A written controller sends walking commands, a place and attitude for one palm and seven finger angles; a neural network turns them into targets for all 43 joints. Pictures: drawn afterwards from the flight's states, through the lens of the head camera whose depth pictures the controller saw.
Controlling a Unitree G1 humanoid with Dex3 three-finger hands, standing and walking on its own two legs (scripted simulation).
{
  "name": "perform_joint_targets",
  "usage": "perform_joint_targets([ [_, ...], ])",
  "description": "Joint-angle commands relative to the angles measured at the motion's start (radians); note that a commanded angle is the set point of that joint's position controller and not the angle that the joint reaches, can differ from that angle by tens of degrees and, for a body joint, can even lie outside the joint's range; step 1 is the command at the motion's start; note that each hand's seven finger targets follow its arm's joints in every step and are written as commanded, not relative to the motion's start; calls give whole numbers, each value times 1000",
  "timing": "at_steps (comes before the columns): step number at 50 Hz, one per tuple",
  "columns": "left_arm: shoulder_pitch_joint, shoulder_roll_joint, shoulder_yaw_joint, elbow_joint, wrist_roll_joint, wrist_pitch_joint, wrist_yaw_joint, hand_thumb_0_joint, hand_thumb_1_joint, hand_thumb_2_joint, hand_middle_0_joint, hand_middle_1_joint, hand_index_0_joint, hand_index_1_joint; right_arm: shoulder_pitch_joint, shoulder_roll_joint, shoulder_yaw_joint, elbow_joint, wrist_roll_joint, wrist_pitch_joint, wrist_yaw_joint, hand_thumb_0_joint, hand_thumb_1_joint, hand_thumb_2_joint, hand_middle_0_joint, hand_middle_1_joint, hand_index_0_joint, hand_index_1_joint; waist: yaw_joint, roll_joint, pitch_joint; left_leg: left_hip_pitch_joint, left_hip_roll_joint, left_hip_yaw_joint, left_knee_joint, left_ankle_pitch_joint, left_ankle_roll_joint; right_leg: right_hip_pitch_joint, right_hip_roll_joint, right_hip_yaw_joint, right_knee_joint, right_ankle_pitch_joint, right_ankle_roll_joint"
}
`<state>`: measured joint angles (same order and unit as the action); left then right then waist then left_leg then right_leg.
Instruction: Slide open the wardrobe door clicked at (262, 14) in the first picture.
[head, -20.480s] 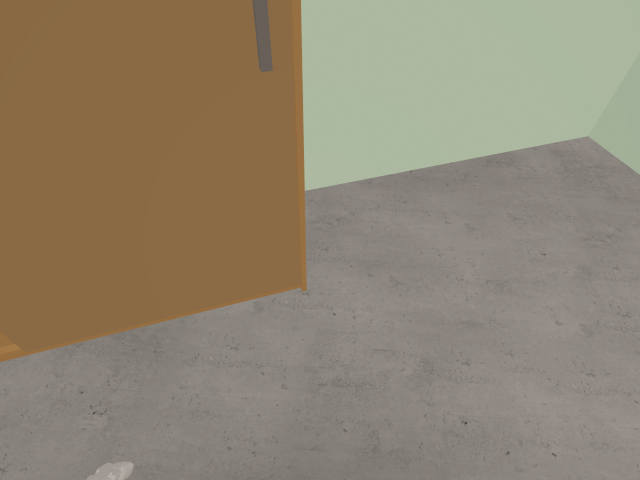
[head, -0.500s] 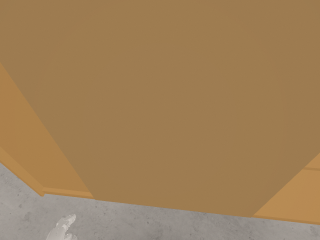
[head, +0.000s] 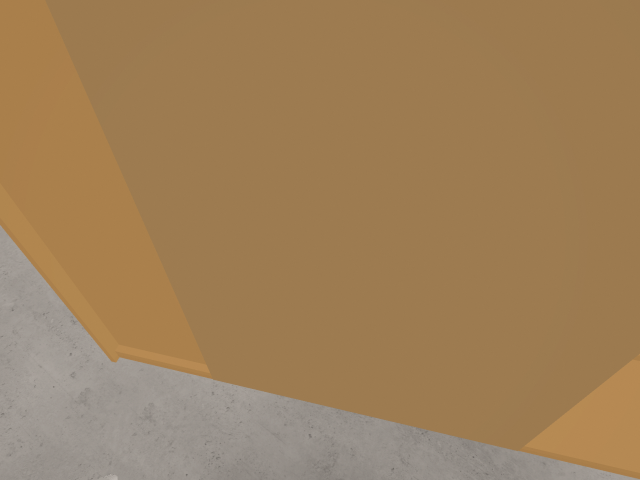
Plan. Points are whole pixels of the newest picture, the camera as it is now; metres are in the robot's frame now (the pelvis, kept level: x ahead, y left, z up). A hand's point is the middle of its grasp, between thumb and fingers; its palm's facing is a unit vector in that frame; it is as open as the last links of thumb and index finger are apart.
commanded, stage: stop walking and hold the door there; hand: right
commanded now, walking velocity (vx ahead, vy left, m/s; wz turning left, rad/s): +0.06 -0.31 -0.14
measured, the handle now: out of the picture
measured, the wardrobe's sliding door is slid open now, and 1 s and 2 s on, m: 0.53 0.52 0.52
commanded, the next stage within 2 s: loosen the grip on the handle in 1.38 s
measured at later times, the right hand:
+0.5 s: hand out of the picture +0.38 -0.42 +0.21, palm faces +0.51 +0.84 -0.20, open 5.8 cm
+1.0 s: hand out of the picture +0.38 -0.42 +0.22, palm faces +0.49 +0.86 -0.14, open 5.7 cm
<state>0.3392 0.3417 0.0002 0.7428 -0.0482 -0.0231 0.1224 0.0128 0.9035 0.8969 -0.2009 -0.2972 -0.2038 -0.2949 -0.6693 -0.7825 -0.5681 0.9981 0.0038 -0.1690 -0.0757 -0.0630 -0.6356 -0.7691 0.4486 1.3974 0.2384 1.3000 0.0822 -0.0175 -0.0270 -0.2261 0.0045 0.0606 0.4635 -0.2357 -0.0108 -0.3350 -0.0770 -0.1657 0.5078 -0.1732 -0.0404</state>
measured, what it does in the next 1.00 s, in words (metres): steps to the right: right foot, then left foot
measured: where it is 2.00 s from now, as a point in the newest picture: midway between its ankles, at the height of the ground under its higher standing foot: outside the picture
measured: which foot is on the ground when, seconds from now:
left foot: down 0.00-0.38, up 0.40-0.78, down 0.80-1.00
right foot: down 0.00-0.12, up 0.14-0.34, down 0.36-1.00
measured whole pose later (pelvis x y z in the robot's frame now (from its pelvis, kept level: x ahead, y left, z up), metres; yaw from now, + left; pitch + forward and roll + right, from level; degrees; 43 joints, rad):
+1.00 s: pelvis -0.07 -0.10 +0.00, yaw +0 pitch +1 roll +2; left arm 0.27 0.28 -0.04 0.70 -0.04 -0.05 0.11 0.01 0.90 0.90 -0.20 -0.30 -0.21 -0.30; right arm -0.81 -0.62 -0.38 0.81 0.04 -0.10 -0.07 -0.16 -0.72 -0.78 0.45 1.40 0.30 1.37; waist 0.05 0.00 0.06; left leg -0.18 -0.04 0.06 0.45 -0.29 0.01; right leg -0.39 -0.05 -0.12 0.47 -0.11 -0.06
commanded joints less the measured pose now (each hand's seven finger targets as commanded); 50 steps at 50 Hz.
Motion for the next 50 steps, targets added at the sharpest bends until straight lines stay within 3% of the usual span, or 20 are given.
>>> perform_joint_targets([
  [1, -34, 157, 56, -118, -3, -49, 11, 0, 900, 900, -200, -300, -200, -300, -255, -316, -15, -101, -4, -39, -21, 0, -900, -900, 450, 1400, 450, 1400, -65, -87, -117, -21, 93, -71, -84, -44, 14, 87, -103, 191, -134, -98, 7],
  [4, -27, 157, 69, -122, 2, -38, 1, 0, 900, 900, -200, -300, -200, -300, -274, -350, -33, -95, -20, -44, -24, 0, -900, -900, 450, 1400, 450, 1400, -66, 6, -122, -19, 225, -195, -149, -34, 56, 54, -34, 123, 25, -85, 29],
  [7, -44, 158, 72, -113, -1, -23, -9, 0, 900, 900, -200, -300, -200, -300, -288, -387, -62, -73, -25, -44, -23, 0, -900, -900, 450, 1400, 450, 1400, -90, 125, -99, 97, 383, -330, -178, 185, 129, -129, 25, 166, 249, -228, 46],
  [9, -52, 153, 69, -109, 1, -38, -17, 0, 900, 900, -200, -300, -200, -300, -319, -332, -34, -110, -25, -39, -12, 0, -900, -900, 450, 1400, 450, 1400, -92, 188, -117, 171, 436, -292, -118, 355, 161, -212, 10, 225, 361, -304, 45],
  [12, -74, 143, 59, -98, 9, -44, -15, 0, 900, 900, -200, -300, -200, -300, -282, -338, -46, -131, -25, -38, -2, 0, -900, -900, 450, 1400, 450, 1400, -88, 200, -98, 96, 391, -171, -74, 449, 119, -102, 18, 182, 274, -271, 48],
  [15, -97, 116, 59, -94, 11, -41, -10, 0, 900, 900, -200, -300, -200, -300, -314, -243, 27, -224, -15, -57, 7, 0, -900, -900, 450, 1400, 450, 1400, -69, 208, -93, -13, 347, -80, -36, 341, 59, 85, 50, 97, 71, -103, 61],
  [17, -117, 117, 69, -100, 9, -31, -6, 0, 900, 900, -200, -300, -200, -300, -331, -206, 61, -310, -7, -74, 7, 0, -900, -900, 450, 1400, 450, 1400, -67, 130, -92, -77, 285, -31, 56, 244, 19, 188, 23, 66, -48, 74, 52],
  [18, -130, 122, 72, -121, 4, -33, -7, 0, 900, 900, -200, -300, -200, -300, -365, -129, 121, -382, 0, -89, 13, 0, -900, -900, 450, 1400, 450, 1400, -70, 27, -115, -85, 215, 11, 141, 170, -8, 179, -43, 132, -71, 170, 20],
  [19, -118, 121, 70, -134, 2, -32, -17, 0, 900, 900, -200, -300, -200, -300, -349, -66, 161, -399, 5, -104, 19, 0, -900, -900, 450, 1400, 450, 1400, -59, -145, -137, -132, 120, 72, 313, -66, -34, 190, -134, 234, -130, 227, -33],
  [20, -124, 116, 63, -147, 6, -40, -21, 0, 900, 900, -200, -300, -200, -300, -380, -42, 183, -465, 4, -121, 17, 0, -900, -900, 450, 1400, 450, 1400, -46, -289, -153, -228, 41, 53, 557, -352, -40, 170, -235, 431, -222, 251, -95],
  [21, -126, 88, 52, -156, 9, -51, -22, 0, 900, 900, -200, -300, -200, -300, -428, -35, 200, -571, 5, -131, 13, 0, -900, -900, 450, 1400, 450, 1400, -55, -226, -179, -262, 60, -19, 644, -375, -21, 202, -278, 512, -212, 269, -136],
  [23, -101, 101, 62, -120, 2, -66, -7, 0, 900, 900, -200, -300, -200, -300, -384, -131, 101, -526, 2, -104, -12, 0, -900, -900, 450, 1400, 450, 1400, -61, -47, -226, -308, 58, -47, 657, -268, -24, 293, -265, 451, -153, 294, -152],
  [25, -109, 77, 44, -129, 2, -80, -8, 0, 900, 900, -200, -300, -200, -300, -417, -40, 190, -588, 5, -84, 3, 0, -900, -900, 450, 1400, 450, 1400, -58, -90, -243, -285, 50, -50, 573, -207, -27, 313, -230, 368, -149, 261, -130],
  [30, -104, 52, 0, -148, 17, -103, -10, 0, 900, 900, -200, -300, -200, -300, -481, -64, 189, -614, 5, -57, 4, 0, -900, -900, 450, 1400, 450, 1400, -61, -205, -276, -169, 7, -36, 285, -200, -13, 345, -227, 358, -172, 233, -103],
  [33, -119, 51, -8, -164, 22, -114, -20, 0, 900, 900, -200, -300, -200, -300, -505, -18, 232, -631, 15, -43, 11, 0, -900, -900, 450, 1400, 450, 1400, -62, -202, -305, -103, -13, -34, 163, -194, -4, 365, -236, 363, -172, 194, -80],
  [37, -111, 74, 2, -164, 24, -103, -22, 0, 900, 900, -200, -300, -200, -300, -499, -84, 167, -578, 14, -32, 4, 0, -900, -900, 450, 1400, 450, 1400, -68, -150, -338, 18, -16, -22, -15, -109, 10, 331, -207, 330, -129, 207, -43],
  [40, -113, 81, 9, -167, 24, -91, -22, 0, 900, 900, -200, -300, -200, -300, -505, -80, 175, -534, 19, -23, 8, 0, -900, -900, 450, 1400, 450, 1400, -57, -158, -338, 53, 10, -29, -74, -94, 29, 292, -176, 318, -136, 95, 0],
  [43, -108, 88, 13, -174, 11, -81, -15, 0, 900, 900, -200, -300, -200, -300, -511, -100, 163, -484, 21, -17, 3, 0, -900, -900, 450, 1400, 450, 1400, -60, -68, -320, 54, 37, -48, -64, -101, 37, 242, -154, 293, -132, -3, 1],
  [47, -93, 97, 15, -165, 7, -71, -1, 0, 900, 900, -200, -300, -200, -300, -515, -111, 167, -409, 23, -11, -4, 0, -900, -900, 450, 1400, 450, 1400, -57, -138, -271, 37, 41, -54, -62, -146, 38, 200, -158, 302, -181, -136, -10],
  [50, -78, 104, 20, -156, 8, -63, 3, 0, 900, 900, -200, -300, -200, -300, -487, -128, 156, -338, 21, -6, -8, 0, -900, -900, 450, 1400, 450, 1400, -56, -94, -218, 50, 74, -88, -105, -151, 50, 122, -126, 264, -157, -164, 4],
])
